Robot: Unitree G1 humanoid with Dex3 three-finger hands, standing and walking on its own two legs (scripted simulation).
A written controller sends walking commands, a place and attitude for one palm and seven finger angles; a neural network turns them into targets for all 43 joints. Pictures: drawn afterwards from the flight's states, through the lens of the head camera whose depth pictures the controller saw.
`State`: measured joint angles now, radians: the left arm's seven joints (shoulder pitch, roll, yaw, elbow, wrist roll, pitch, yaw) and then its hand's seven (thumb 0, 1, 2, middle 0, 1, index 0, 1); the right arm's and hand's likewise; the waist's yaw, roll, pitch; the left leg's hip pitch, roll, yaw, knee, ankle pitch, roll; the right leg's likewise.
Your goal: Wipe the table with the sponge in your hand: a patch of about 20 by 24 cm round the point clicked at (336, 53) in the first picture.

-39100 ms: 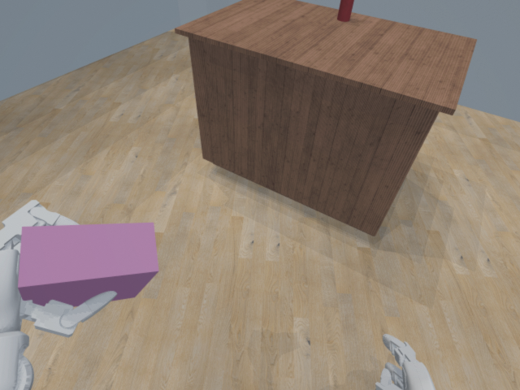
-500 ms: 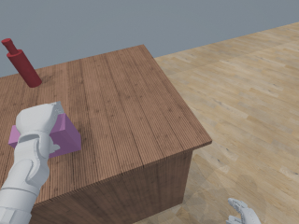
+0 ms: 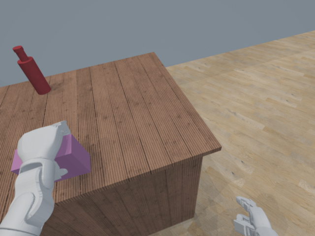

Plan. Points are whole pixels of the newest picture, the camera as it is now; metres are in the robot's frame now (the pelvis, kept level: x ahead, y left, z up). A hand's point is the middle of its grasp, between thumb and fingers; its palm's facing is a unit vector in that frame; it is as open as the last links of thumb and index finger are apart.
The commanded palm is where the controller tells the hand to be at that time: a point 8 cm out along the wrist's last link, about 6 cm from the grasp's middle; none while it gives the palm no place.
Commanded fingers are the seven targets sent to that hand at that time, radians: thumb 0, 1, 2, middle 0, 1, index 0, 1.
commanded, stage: slide across to the third lane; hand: left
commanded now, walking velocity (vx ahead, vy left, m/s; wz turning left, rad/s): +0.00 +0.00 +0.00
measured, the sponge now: (59, 164) +0.27 +0.30 +0.05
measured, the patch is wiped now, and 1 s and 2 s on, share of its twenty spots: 0.80 0.85 0.85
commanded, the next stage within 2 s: wipe forward along the third lane in 1.78 s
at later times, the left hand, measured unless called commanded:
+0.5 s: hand (66, 151) +0.27 +0.26 +0.11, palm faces +0.04 -0.04 -1.00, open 9.9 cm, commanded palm +0.26 +0.24 +0.15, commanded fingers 0.00 0.10 1.30 -1.20 -1.60 -1.20 -1.60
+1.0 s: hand (80, 147) +0.29 +0.23 +0.11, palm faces +0.04 -0.04 -1.00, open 9.9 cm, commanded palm +0.26 +0.21 +0.15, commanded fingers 0.00 0.10 1.30 -1.20 -1.60 -1.20 -1.60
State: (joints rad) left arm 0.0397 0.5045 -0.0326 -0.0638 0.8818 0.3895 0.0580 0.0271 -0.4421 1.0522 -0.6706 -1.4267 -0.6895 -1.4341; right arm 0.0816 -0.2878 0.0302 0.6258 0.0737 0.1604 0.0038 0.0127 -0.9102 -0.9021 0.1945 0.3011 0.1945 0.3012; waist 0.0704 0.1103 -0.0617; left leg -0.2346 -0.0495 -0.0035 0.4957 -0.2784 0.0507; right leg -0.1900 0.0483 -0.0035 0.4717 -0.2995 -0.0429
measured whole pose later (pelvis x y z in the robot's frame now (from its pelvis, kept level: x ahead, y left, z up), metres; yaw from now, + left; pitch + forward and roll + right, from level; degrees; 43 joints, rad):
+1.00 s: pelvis -0.02 -0.02 +0.00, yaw +2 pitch -1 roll +0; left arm -0.24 0.41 -0.26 0.14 0.95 0.50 0.01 0.01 -0.49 1.06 -0.72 -1.39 -0.76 -1.36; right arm 0.06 -0.28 0.04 0.66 0.08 0.15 0.00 0.01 -0.91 -0.90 0.19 0.30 0.19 0.30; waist 0.09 0.11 -0.05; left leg -0.22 -0.05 -0.03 0.47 -0.24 0.03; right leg -0.18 0.04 -0.04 0.48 -0.29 -0.06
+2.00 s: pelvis -0.02 -0.03 +0.00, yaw +1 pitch -1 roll +1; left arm -0.28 0.42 -0.23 0.21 0.93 0.49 -0.01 0.01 -0.51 1.07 -0.74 -1.38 -0.78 -1.34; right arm 0.06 -0.29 0.04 0.67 0.08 0.16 -0.03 0.01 -0.91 -0.90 0.19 0.30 0.19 0.30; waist 0.08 0.10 -0.06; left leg -0.22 -0.04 -0.03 0.47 -0.23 0.02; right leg -0.18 0.06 -0.03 0.47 -0.28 -0.08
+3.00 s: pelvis -0.05 -0.07 -0.02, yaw -2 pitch +10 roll +0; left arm -0.74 0.67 -0.01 0.99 0.97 0.09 0.02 0.01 -0.58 1.09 -0.82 -1.31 -0.84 -1.31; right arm 0.27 -0.33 0.01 0.72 0.08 0.14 -0.05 0.01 -0.91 -0.90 0.20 0.30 0.20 0.30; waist -0.04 0.08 -0.11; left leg -0.54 -0.02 -0.11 0.64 -0.28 0.05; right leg -0.50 0.15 -0.02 0.58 -0.25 -0.14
